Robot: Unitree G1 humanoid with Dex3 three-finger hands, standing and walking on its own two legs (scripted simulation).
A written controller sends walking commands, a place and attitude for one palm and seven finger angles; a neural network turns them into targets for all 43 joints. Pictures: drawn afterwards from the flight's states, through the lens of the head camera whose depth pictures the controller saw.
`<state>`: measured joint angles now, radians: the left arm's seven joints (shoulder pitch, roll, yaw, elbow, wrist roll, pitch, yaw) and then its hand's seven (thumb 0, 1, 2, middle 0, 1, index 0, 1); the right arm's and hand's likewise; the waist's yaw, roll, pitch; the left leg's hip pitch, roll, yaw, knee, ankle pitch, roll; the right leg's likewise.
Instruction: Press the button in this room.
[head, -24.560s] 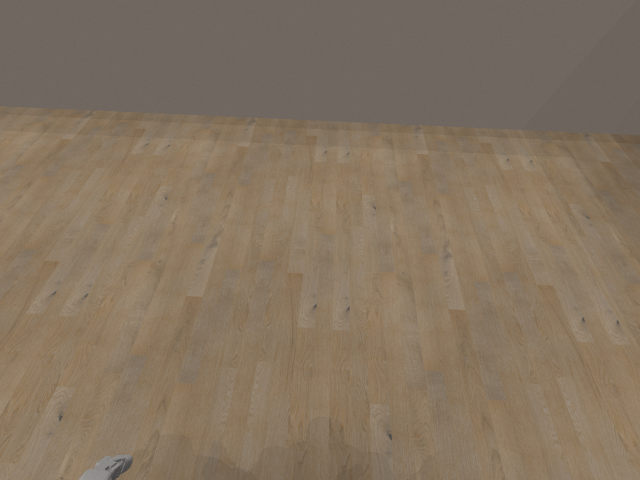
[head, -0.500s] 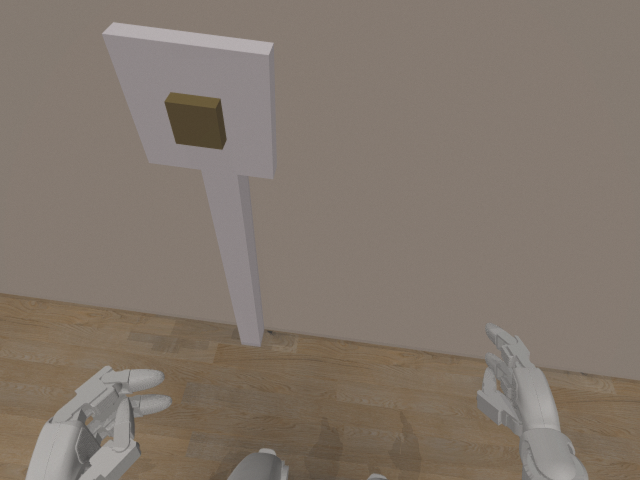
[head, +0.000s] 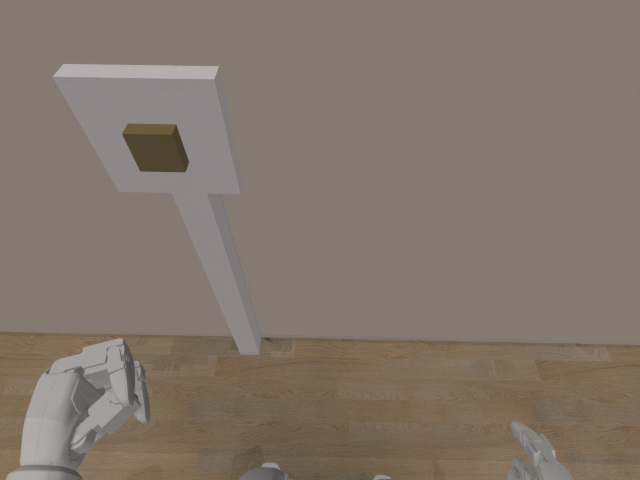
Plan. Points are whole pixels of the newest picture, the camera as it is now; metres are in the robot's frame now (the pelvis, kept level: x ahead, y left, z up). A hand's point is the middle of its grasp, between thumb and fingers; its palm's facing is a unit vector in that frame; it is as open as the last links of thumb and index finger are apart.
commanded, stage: raise the hand and make a fist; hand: left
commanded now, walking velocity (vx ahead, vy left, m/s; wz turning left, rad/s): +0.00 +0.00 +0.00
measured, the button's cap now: (158, 147) +0.51 +0.25 +0.13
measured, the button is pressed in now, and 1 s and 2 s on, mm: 0 0 0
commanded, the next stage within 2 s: aim a knuckle at the button in 0.98 s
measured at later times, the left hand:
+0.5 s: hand (91, 339) +0.24 +0.24 +0.12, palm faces +0.06 -1.00 -0.06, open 3.1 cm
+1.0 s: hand (92, 331) +0.24 +0.24 +0.12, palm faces +0.04 -1.00 -0.05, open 3.1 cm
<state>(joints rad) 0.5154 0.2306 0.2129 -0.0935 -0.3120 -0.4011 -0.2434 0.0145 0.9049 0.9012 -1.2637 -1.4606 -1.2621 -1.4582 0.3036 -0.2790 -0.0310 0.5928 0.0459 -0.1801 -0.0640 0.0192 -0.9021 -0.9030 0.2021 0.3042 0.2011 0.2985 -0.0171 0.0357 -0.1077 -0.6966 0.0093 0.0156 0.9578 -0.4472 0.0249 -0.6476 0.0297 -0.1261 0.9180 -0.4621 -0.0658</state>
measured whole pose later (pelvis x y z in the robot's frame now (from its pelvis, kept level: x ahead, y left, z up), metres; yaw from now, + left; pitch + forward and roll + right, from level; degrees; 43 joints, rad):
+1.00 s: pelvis +0.01 +0.03 +0.03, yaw +0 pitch +4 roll -2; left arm 0.31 0.27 0.22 -0.10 -0.29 -0.14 -0.24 0.02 0.90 0.90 -1.30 -1.50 -1.30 -1.50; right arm 0.26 -0.25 0.04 0.58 0.04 -0.21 -0.05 0.02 -0.90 -0.90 0.20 0.30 0.20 0.30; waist 0.01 0.04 -0.07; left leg -0.43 -0.02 0.04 0.73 -0.37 0.07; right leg -0.38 0.01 -0.10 0.67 -0.37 -0.02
